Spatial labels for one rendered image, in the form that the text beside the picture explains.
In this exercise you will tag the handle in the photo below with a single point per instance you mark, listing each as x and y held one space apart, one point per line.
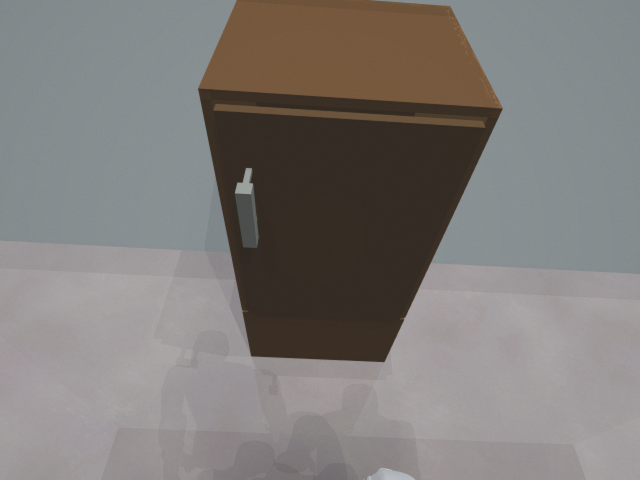
246 208

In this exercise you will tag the cupboard door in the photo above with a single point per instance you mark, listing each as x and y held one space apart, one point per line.
348 205

